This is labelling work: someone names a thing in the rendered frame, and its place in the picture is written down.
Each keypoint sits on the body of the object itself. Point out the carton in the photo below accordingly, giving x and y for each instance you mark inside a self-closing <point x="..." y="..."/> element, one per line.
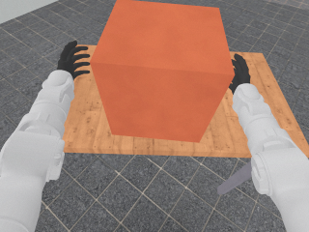
<point x="162" y="69"/>

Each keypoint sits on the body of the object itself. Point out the right robot upper arm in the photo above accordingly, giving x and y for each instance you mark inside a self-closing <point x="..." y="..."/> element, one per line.
<point x="283" y="175"/>

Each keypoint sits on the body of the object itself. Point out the table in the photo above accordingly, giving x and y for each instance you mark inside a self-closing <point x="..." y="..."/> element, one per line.
<point x="87" y="129"/>

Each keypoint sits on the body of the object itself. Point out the left robot forearm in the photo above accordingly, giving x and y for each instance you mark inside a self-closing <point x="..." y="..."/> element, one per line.
<point x="49" y="111"/>

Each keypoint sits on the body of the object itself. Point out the right robot forearm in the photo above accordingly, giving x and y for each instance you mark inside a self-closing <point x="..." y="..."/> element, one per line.
<point x="258" y="123"/>

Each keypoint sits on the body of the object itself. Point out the robot right hand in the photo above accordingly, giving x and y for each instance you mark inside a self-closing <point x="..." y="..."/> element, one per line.
<point x="241" y="71"/>

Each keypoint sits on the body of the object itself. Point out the left robot upper arm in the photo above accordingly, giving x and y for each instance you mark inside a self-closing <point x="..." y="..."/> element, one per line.
<point x="31" y="160"/>

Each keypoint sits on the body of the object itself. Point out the robot left hand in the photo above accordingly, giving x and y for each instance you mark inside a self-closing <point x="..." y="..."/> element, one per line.
<point x="67" y="59"/>

